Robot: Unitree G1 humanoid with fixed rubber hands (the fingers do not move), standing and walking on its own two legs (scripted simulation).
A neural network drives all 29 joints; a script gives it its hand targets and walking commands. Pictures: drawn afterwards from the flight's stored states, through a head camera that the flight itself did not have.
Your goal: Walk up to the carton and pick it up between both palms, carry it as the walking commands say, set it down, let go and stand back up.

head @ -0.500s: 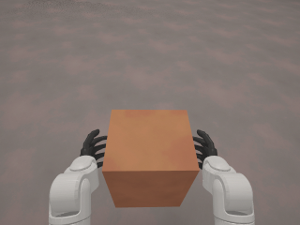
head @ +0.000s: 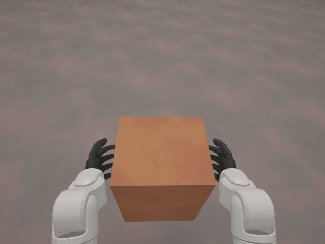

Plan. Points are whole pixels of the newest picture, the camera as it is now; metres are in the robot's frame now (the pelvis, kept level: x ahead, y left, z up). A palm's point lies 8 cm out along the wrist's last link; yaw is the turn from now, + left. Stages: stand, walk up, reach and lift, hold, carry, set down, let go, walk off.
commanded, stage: carry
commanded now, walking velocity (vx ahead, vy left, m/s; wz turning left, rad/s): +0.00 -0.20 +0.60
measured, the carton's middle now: (160, 173) +0.29 +0.00 +0.03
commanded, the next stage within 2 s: none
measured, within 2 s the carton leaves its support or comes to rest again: neither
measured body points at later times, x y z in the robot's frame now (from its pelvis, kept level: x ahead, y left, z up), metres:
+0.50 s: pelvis -0.02 -0.07 +0.00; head +0.02 -0.04 +0.45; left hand +0.19 +0.15 +0.07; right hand +0.27 -0.12 +0.08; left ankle -0.02 +0.07 -0.72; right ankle +0.04 -0.19 -0.69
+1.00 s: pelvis -0.03 -0.18 +0.01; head -0.01 -0.15 +0.45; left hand +0.10 +0.09 +0.08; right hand +0.26 -0.14 +0.08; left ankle -0.07 -0.05 -0.72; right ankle +0.06 -0.27 -0.69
